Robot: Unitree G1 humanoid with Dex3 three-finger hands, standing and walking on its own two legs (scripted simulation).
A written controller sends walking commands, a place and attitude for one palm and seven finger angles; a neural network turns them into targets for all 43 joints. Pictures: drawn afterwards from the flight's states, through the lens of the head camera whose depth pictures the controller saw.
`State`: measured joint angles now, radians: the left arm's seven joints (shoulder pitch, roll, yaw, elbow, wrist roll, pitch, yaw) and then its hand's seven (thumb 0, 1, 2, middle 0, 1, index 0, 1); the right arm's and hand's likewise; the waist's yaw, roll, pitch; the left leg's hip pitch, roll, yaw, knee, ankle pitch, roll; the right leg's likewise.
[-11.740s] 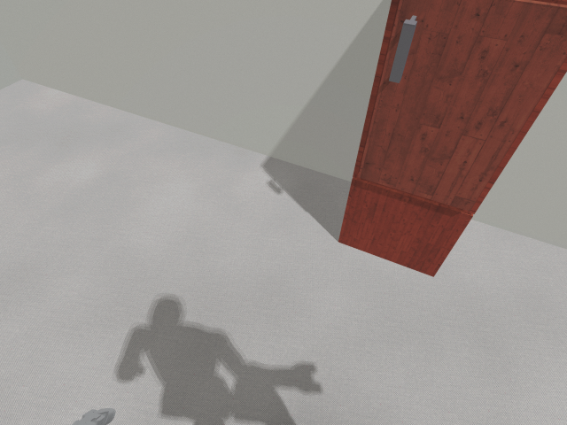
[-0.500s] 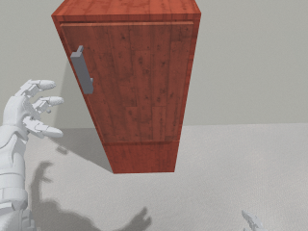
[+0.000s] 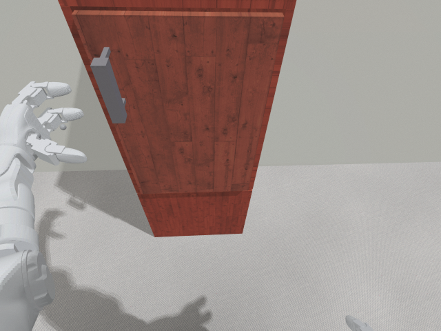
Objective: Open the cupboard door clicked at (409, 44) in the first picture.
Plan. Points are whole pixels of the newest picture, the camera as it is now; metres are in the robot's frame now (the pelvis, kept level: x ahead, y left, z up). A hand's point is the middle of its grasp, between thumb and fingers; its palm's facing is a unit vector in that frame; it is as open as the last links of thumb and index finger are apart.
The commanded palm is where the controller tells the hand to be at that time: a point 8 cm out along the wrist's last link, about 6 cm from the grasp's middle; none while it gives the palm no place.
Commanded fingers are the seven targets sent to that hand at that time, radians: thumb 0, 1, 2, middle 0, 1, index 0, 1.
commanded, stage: move the hooked fingers beside the handle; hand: left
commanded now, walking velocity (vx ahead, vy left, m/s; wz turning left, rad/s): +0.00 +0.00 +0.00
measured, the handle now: (113, 86) +0.55 +0.23 +0.13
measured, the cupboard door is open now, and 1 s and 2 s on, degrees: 0 0 0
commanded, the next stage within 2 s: slide the fingers in behind the handle in 1.66 s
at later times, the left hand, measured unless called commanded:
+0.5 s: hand (72, 102) +0.49 +0.28 +0.14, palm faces +0.07 -1.00 +0.01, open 14.0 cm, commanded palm +0.47 +0.34 +0.14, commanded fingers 0.00 -0.50 0.30 -0.30 -1.20 -0.30 -1.20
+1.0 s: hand (72, 100) +0.50 +0.30 +0.13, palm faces +0.07 -1.00 +0.01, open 14.0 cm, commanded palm +0.48 +0.34 +0.13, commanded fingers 0.00 -0.50 0.30 -0.30 -1.20 -0.30 -1.20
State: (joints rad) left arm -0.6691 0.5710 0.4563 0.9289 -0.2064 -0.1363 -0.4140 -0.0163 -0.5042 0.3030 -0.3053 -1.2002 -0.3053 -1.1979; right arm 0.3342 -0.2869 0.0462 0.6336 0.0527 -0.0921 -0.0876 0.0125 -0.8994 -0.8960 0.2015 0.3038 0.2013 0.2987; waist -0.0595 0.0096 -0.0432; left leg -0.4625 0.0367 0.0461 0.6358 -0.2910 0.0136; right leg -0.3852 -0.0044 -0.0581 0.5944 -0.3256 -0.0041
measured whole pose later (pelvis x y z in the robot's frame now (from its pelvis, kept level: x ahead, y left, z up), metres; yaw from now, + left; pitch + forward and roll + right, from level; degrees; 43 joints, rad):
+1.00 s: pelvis +0.02 +0.01 -0.01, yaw -2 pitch +16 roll -3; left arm -0.91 0.78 0.54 1.20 -0.12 -0.21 -0.47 -0.02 -0.50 0.30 -0.30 -1.20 -0.30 -1.20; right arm 0.42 -0.30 0.03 0.61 0.03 0.08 -0.06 0.01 -0.90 -0.90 0.20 0.30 0.20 0.30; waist -0.15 0.00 -0.08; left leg -0.66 0.07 0.05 0.75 -0.36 0.02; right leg -0.57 0.02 -0.05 0.65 -0.36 0.00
